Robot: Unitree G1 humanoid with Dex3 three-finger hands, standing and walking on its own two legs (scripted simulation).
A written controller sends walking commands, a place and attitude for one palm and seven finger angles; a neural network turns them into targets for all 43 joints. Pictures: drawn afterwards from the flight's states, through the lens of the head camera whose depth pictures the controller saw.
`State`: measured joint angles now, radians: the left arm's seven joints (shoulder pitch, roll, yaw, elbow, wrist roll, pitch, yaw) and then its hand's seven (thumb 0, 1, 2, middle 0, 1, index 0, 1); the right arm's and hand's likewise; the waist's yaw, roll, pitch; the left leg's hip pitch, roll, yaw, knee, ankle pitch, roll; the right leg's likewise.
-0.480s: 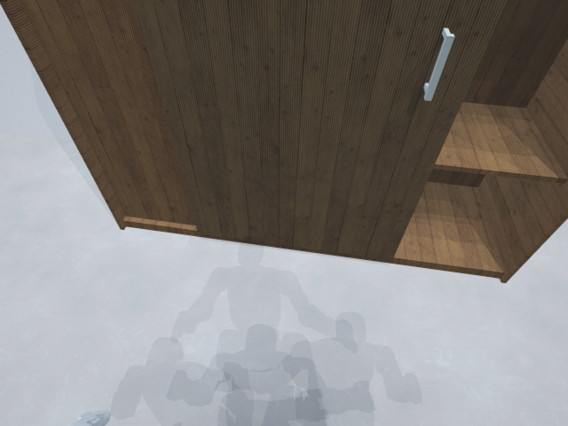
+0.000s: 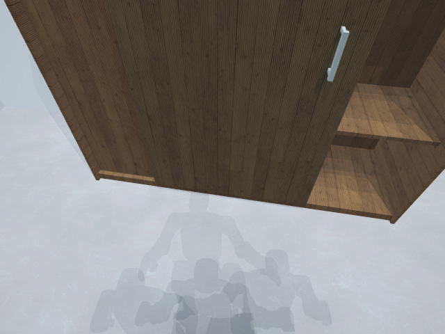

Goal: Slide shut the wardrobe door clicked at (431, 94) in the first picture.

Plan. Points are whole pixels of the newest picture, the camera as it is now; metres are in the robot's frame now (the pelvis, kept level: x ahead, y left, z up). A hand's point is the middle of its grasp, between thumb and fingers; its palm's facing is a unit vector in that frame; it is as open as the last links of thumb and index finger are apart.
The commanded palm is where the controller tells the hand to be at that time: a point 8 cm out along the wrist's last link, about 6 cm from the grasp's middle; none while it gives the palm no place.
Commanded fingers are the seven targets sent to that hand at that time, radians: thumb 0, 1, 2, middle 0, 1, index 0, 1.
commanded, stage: stand and wait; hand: left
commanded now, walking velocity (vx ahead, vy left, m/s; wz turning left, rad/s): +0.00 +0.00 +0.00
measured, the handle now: (336, 54) +0.88 -0.30 +0.11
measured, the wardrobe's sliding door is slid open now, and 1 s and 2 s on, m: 0.46 0.46 0.46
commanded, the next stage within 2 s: look at it before walking up in 0.36 s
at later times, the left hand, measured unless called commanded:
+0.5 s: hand out of the picture +0.07 +0.24 -0.15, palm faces -0.04 -0.94 -0.34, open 7.4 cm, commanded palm none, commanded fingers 0.00 0.90 0.90 -0.20 -0.30 -0.20 -0.30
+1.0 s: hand out of the picture +0.07 +0.24 -0.15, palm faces -0.04 -0.94 -0.34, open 7.4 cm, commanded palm none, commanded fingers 0.00 0.90 0.90 -0.20 -0.30 -0.20 -0.30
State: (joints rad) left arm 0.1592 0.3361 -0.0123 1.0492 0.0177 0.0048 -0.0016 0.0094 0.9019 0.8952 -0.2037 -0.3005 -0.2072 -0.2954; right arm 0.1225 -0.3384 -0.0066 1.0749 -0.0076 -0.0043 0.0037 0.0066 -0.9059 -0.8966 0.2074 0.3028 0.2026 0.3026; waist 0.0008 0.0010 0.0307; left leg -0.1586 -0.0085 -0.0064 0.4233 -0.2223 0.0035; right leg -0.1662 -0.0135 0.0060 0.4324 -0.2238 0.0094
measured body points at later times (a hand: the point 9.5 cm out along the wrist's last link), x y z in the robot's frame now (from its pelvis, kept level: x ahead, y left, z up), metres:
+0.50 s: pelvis -0.01 -0.01 +0.00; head -0.01 -0.01 +0.45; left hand +0.07 +0.29 -0.13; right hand +0.06 -0.31 -0.13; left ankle +0.01 +0.12 -0.74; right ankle +0.01 -0.13 -0.74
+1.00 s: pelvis +0.00 -0.01 +0.00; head +0.00 -0.01 +0.45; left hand +0.08 +0.29 -0.13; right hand +0.08 -0.30 -0.13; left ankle +0.01 +0.12 -0.74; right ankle +0.01 -0.13 -0.74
